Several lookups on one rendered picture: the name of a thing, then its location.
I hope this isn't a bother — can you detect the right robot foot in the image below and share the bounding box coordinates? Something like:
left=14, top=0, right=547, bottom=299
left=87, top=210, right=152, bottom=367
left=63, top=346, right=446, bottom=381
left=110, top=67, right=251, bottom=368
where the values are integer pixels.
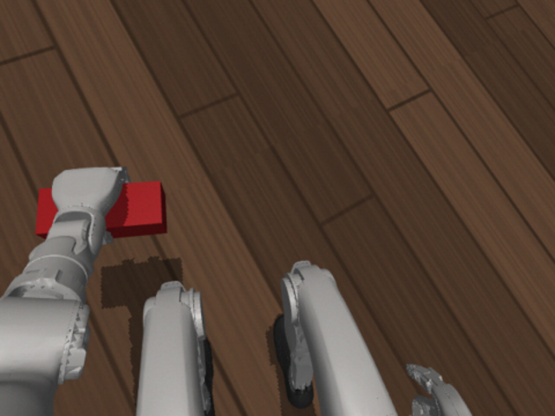
left=273, top=315, right=314, bottom=409

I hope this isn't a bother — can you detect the left robot hand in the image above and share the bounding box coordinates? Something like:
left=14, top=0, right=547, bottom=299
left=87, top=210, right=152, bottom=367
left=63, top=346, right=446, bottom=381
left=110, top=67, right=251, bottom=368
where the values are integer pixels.
left=51, top=166, right=131, bottom=245

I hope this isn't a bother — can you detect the left robot arm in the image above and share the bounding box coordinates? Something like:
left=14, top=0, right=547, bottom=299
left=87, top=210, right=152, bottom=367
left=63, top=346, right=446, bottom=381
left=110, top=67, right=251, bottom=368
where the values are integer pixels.
left=0, top=206, right=106, bottom=416

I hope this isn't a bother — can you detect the carton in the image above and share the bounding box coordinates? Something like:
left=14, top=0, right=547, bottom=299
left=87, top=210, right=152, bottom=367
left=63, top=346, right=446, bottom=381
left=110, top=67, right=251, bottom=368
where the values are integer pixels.
left=36, top=181, right=167, bottom=240

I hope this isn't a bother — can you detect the right robot hand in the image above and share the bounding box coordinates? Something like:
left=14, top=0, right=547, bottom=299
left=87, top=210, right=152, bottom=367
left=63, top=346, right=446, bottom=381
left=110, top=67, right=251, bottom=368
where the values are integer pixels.
left=406, top=364, right=473, bottom=416

